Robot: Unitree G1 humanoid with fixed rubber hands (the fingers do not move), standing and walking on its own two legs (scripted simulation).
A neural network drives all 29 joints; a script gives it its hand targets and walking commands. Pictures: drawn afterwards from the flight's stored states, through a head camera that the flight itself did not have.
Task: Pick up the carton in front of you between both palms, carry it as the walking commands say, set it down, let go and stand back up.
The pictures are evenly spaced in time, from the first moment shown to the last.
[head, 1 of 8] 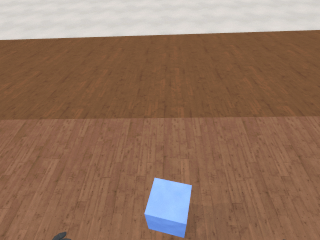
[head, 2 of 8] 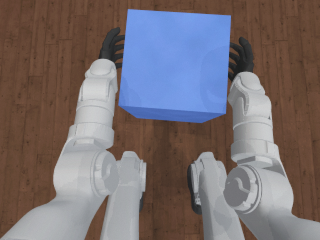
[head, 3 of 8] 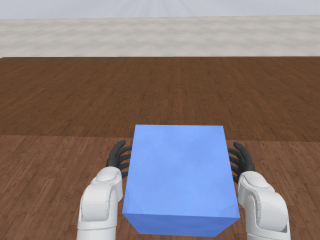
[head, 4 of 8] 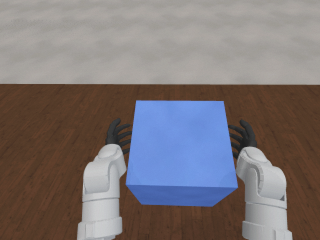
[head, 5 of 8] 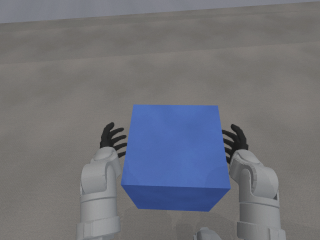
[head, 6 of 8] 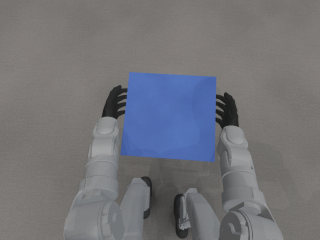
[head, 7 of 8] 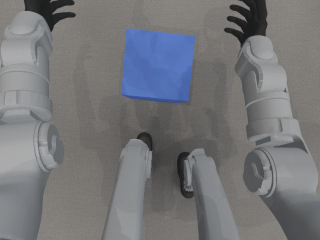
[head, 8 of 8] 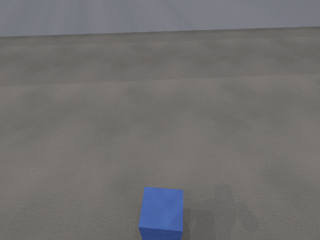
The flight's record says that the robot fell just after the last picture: no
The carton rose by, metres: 0.68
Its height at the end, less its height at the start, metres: -0.45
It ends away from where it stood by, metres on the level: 4.73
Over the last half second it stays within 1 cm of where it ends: yes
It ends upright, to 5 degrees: yes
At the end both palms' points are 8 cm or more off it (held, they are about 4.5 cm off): yes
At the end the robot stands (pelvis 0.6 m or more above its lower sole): yes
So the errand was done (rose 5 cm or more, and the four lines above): yes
